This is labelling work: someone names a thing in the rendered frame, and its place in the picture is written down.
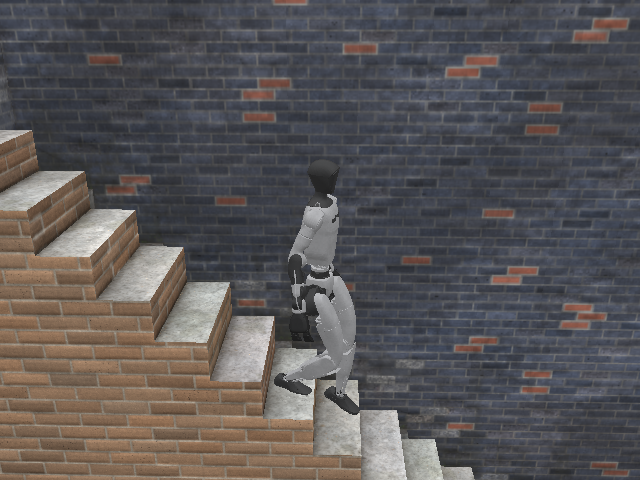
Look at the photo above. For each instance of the robot right hand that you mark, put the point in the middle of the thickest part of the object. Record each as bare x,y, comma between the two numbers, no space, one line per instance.
299,323

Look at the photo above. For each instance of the left robot foot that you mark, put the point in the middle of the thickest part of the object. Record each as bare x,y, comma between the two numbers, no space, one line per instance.
344,402

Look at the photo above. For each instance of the robot right forearm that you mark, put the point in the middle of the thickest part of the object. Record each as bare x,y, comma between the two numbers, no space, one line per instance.
295,263

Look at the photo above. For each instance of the robot left thigh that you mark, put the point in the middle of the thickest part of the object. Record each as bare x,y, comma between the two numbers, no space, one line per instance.
344,308

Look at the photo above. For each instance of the right robot upper arm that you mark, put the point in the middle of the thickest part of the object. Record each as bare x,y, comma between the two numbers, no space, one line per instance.
311,223

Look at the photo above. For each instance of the robot left hand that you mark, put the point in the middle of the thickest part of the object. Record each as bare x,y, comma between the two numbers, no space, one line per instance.
335,273

